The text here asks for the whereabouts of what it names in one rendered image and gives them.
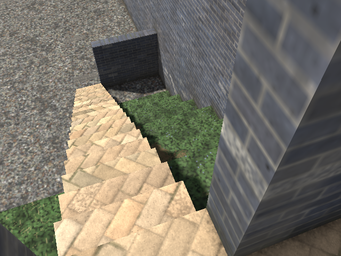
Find stairs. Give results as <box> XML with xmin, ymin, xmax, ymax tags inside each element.
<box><xmin>53</xmin><ymin>83</ymin><xmax>196</xmax><ymax>256</ymax></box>

